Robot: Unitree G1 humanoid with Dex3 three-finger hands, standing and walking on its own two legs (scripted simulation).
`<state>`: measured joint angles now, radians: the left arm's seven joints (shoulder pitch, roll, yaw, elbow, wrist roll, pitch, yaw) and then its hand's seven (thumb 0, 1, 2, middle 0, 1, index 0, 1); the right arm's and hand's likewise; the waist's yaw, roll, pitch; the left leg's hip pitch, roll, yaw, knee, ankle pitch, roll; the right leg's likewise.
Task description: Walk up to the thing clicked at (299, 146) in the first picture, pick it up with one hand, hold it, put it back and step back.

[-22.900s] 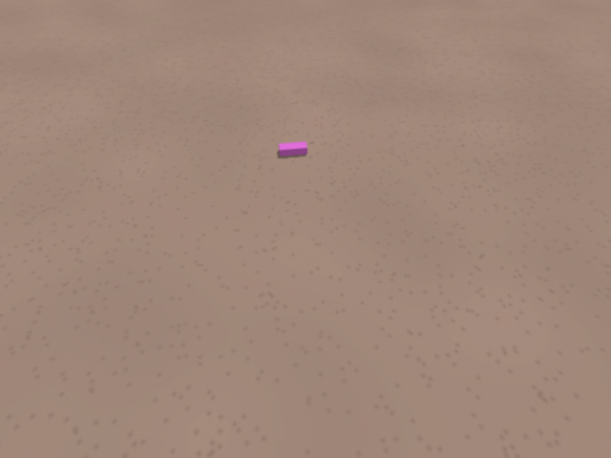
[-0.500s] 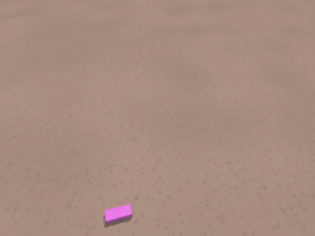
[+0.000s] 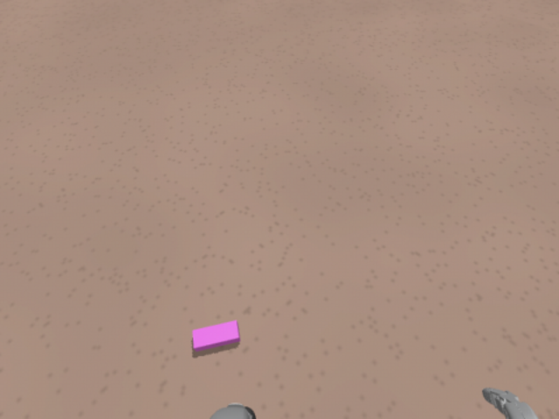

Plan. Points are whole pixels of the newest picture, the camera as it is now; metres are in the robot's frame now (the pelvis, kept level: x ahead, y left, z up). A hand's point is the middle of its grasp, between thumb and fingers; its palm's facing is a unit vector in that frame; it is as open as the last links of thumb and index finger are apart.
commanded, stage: walk up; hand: left
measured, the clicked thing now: (216, 335) +0.45 +0.28 -0.74
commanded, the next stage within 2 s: none
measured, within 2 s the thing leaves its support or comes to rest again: neither
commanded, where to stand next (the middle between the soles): +0.06 +0.02 m, yaw +2 degrees
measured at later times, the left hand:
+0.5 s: hand out of the picture +0.01 +0.30 -0.14, palm faces +0.07 -0.91 -0.40, open 7.4 cm
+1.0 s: hand out of the picture +0.10 +0.28 -0.15, palm faces -0.01 -0.93 -0.37, open 7.4 cm
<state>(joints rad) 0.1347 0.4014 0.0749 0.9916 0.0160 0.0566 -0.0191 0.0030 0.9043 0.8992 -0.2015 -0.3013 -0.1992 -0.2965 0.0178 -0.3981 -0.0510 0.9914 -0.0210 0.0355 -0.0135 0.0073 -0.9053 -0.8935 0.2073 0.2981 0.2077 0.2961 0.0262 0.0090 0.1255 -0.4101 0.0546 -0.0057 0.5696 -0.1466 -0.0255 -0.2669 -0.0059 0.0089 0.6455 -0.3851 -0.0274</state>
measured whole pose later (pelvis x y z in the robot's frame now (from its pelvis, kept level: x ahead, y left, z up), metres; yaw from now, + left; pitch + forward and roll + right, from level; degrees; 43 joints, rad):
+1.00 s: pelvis +0.00 +0.02 +0.00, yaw +2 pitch -2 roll +1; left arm 0.09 0.39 0.02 0.92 0.01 0.02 0.01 0.00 0.90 0.90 -0.20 -0.30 -0.20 -0.30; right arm 0.15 -0.36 -0.04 0.97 -0.02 0.01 0.01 0.01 -0.91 -0.89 0.20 0.30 0.20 0.30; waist 0.00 -0.04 0.15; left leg -0.22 -0.01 0.03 0.63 -0.37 0.01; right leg -0.41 -0.01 0.08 0.77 -0.43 -0.01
